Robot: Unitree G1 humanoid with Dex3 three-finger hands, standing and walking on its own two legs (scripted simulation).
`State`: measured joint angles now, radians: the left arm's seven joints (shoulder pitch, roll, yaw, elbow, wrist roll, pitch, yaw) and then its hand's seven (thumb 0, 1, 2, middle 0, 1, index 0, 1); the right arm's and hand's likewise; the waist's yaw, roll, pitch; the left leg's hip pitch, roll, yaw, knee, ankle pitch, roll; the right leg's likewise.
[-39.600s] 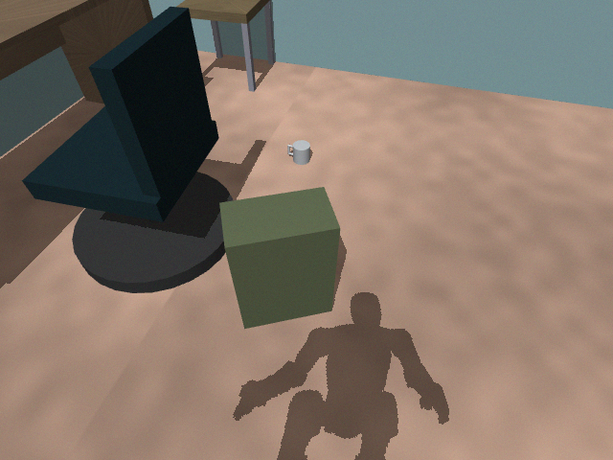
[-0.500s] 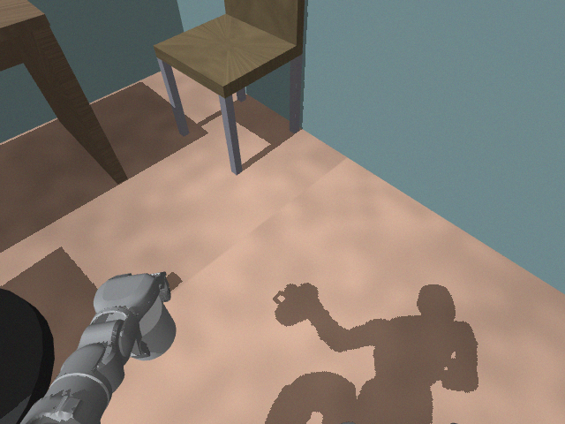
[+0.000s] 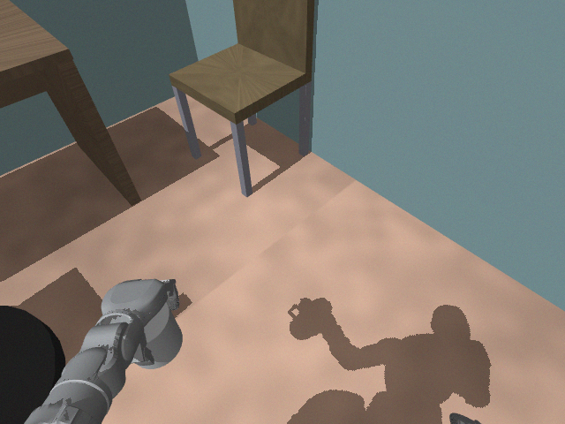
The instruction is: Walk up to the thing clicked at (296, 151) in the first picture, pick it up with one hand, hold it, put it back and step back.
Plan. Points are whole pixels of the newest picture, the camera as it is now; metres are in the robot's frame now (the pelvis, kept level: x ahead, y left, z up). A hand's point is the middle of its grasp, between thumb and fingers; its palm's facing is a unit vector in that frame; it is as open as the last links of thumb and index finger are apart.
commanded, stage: hold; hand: left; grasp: from above
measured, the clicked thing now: (144, 325) +0.32 +0.25 -0.10
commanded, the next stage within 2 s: crouch in 1.42 s
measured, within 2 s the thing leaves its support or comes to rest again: neither
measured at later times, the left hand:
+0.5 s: hand (142, 338) +0.28 +0.22 -0.04, palm faces -0.47 -0.07 -0.88, open 10.8 cm
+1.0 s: hand (138, 345) +0.26 +0.22 -0.02, palm faces -0.46 -0.07 -0.89, open 10.8 cm
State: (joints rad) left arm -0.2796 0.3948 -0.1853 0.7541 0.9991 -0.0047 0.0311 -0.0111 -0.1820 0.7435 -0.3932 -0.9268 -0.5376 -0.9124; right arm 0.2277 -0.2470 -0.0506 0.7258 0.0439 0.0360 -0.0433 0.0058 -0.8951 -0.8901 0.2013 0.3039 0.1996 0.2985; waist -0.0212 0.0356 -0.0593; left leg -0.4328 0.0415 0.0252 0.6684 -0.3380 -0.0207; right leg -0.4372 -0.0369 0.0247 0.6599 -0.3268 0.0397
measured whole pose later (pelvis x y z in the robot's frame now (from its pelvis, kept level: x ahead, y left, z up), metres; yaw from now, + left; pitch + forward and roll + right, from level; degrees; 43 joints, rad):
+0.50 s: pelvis -0.01 +0.00 +0.01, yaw +0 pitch +2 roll +0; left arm -0.23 0.39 -0.19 0.67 1.00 0.00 -0.02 -0.01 -0.17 0.75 -0.37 -0.94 -0.52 -0.93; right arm 0.21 -0.26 -0.04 0.70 0.05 0.06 -0.05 0.01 -0.90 -0.89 0.20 0.30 0.20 0.30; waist -0.01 0.04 -0.03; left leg -0.34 0.04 0.03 0.57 -0.28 -0.02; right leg -0.35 -0.04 0.03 0.59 -0.28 0.03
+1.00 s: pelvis -0.03 -0.01 +0.01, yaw +0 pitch +0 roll +1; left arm -0.21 0.40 -0.20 0.60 0.99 -0.01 -0.07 -0.01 -0.16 0.73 -0.36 -0.95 -0.51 -0.93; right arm 0.18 -0.25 -0.02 0.69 0.06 0.06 -0.06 0.01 -0.91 -0.90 0.20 0.30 0.20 0.30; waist 0.01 0.05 -0.01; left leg -0.28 0.04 0.03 0.52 -0.24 -0.02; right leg -0.30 -0.04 0.03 0.54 -0.24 0.03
